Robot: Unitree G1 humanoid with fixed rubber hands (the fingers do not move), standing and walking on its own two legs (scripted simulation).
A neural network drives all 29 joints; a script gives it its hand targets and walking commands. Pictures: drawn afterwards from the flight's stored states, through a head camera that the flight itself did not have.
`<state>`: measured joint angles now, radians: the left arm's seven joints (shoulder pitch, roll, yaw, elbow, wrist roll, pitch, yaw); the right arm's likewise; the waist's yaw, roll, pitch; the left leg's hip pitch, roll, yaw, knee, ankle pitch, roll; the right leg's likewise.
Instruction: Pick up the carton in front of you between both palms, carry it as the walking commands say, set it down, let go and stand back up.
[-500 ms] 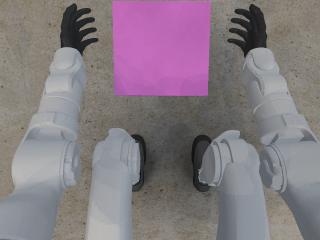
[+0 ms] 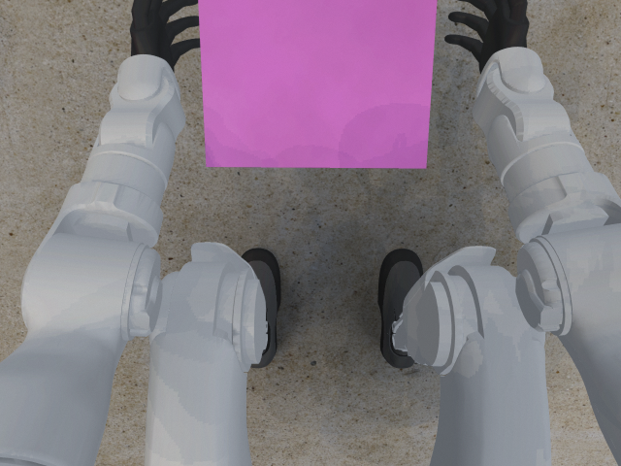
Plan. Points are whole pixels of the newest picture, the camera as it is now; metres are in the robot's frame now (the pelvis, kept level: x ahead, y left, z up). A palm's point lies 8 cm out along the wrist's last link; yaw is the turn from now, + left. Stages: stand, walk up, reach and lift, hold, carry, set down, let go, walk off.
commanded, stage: reach and lift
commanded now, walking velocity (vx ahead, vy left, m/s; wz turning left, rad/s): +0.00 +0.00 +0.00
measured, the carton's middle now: (315, 82) +0.50 +0.03 -0.25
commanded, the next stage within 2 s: none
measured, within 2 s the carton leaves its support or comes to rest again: leaves its support in 0.56 s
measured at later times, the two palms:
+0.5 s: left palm (175, 47) +0.51 +0.18 -0.17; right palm (470, 43) +0.53 -0.12 -0.17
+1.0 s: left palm (41, 40) +0.47 +0.18 +0.02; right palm out of the picture +0.50 -0.11 +0.03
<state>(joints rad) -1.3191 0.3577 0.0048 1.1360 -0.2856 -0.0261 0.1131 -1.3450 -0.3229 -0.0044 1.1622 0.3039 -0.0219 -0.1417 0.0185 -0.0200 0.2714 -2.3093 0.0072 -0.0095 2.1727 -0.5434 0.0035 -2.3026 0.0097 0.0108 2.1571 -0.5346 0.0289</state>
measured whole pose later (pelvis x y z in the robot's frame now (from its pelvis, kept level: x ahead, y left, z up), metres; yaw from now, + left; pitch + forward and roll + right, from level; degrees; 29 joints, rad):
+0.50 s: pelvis -0.01 +0.00 +0.00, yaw +1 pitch +38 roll -1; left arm -1.43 0.31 -0.01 1.22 -0.26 0.01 0.14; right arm -1.43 -0.24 -0.08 1.22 0.23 -0.01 -0.21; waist 0.02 -0.02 0.28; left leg -2.32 -0.01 -0.01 2.16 -0.51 0.00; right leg -2.32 0.01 0.01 2.15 -0.51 0.02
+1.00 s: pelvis +0.00 -0.02 +0.09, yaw +4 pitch +41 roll +0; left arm -1.02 0.05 0.42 0.81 0.16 0.30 0.04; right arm -1.03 0.00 -0.47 0.81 -0.16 0.27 -0.10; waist 0.02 -0.03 -0.15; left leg -2.09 -0.06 -0.05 1.87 -0.49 -0.04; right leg -2.08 0.09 0.04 1.89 -0.53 0.04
